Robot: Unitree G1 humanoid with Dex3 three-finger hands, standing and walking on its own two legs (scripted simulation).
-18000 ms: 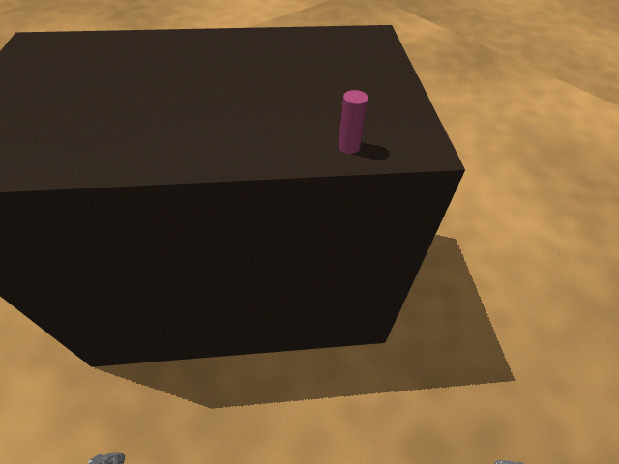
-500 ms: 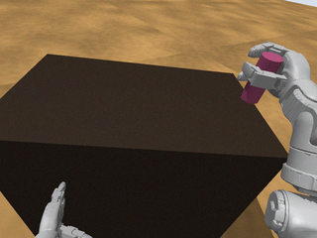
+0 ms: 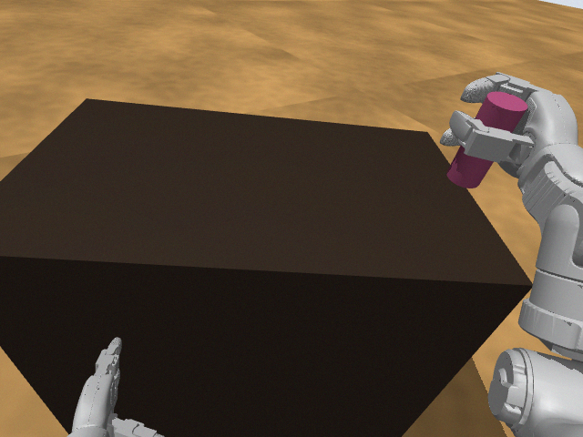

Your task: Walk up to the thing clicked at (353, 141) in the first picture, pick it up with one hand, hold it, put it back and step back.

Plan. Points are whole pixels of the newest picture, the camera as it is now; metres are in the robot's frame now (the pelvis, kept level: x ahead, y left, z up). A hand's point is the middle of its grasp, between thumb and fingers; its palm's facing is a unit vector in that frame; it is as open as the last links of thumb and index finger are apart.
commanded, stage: crouch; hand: right
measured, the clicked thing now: (483, 142) +0.33 -0.19 +0.30
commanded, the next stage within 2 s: lower in 1.04 s
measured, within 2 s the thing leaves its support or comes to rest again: neither
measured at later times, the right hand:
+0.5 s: hand (452, 166) +0.38 -0.19 +0.25, palm faces +0.18 +0.98 +0.01, open 5.0 cm
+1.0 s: hand (446, 178) +0.41 -0.21 +0.21, palm faces +0.18 +0.98 +0.00, open 5.0 cm
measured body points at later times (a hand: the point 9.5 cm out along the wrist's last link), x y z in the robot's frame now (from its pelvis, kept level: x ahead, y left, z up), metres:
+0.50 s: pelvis +0.00 +0.00 +0.00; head -0.04 +0.03 +0.45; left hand +0.16 +0.26 -0.08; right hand +0.36 -0.25 +0.25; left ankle +0.00 +0.11 -0.73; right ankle +0.07 -0.13 -0.73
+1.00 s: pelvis +0.02 +0.00 +0.00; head +0.00 +0.02 +0.45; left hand +0.17 +0.25 -0.08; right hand +0.39 -0.26 +0.21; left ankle +0.00 +0.11 -0.73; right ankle +0.07 -0.13 -0.73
